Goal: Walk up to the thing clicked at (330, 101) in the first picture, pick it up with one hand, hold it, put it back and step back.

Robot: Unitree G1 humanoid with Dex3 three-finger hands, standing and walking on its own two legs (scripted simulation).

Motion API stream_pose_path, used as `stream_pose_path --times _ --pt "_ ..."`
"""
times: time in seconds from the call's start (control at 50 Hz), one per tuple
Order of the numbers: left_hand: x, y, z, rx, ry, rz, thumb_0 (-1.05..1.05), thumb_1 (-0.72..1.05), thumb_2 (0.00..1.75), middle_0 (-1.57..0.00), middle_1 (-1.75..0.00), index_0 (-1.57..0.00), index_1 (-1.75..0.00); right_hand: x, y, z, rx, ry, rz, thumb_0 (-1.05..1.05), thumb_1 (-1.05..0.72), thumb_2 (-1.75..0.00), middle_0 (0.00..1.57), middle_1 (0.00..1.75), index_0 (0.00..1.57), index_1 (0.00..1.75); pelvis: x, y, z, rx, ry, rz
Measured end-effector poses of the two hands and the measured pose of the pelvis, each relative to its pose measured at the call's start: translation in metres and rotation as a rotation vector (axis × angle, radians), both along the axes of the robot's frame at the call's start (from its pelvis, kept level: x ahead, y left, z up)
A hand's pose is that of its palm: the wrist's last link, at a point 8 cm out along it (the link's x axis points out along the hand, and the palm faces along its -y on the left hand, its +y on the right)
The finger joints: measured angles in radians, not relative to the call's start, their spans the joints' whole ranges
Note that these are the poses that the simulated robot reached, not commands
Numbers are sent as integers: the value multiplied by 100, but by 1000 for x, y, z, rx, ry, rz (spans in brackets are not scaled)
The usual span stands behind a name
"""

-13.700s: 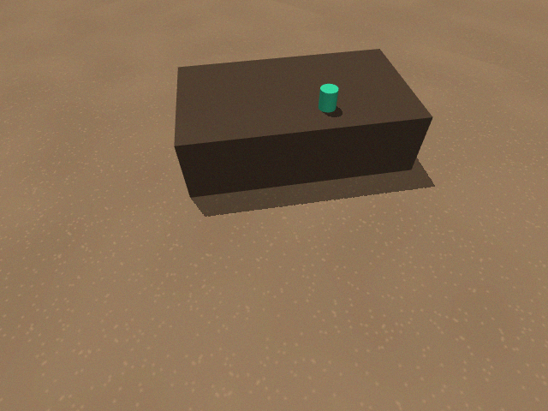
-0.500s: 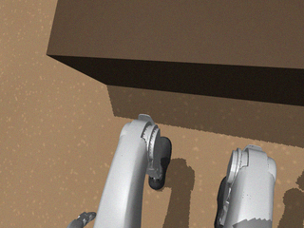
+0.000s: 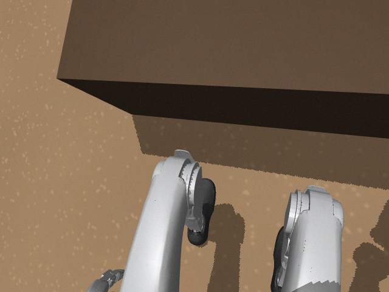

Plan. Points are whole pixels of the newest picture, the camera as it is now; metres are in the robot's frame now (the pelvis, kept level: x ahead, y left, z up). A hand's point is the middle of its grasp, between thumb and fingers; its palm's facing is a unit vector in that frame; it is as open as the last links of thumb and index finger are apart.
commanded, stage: settle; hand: right
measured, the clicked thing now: out of the picture +0.62 -0.25 +0.01
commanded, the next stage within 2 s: lift in 0.90 s
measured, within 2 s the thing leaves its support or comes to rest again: neither
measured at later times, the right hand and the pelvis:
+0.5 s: hand out of the picture +0.62 -0.27 +0.11, palm faces +0.31 +0.95 -0.04, open 11.6 cm; pelvis +0.01 +0.00 +0.06, yaw -1 degrees
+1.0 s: hand out of the picture +0.62 -0.26 +0.14, palm faces +0.32 +0.95 -0.03, open 11.7 cm; pelvis +0.02 +0.01 +0.10, yaw -1 degrees
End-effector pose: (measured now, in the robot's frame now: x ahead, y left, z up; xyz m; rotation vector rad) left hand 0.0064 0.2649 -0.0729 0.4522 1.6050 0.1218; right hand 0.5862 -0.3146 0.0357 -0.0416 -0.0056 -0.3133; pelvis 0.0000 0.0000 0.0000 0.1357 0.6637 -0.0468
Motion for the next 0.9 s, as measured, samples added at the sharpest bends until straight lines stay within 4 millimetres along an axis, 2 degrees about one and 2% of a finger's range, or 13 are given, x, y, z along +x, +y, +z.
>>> stream_pose_path --times 0.14,0.24,0.5,0.74,0.9 --pt "12 2 17 -1 -43 2 0 89 90 -21 -31 -21 -32 1 -4 39 -11 7 -9 -2 61 -84 68 117 68 117 3 0 22 -9 4 -5" --pt "17 4 29 -4 -68 11 0 88 90 -21 -31 -21 -31 0 -4 58 1 29 -1 -2 61 -85 67 117 67 118 5 0 37 -15 5 -4" --pt "18 8 53 1 -69 36 0 89 89 -21 -30 -20 -31 -7 -1 73 9 33 0 -2 61 -85 67 119 67 120 8 2 61 -33 15 1" --pt "26 11 66 -11 -92 55 0 89 89 -21 -30 -20 -31 -1 9 99 22 35 -1 -2 61 -86 66 120 66 121 16 7 83 -45 16 7" --pt "34 11 75 -12 -108 61 0 89 89 -20 -30 -20 -31 0 12 104 23 47 -5 -2 61 -85 66 120 66 121 21 7 94 -48 19 13"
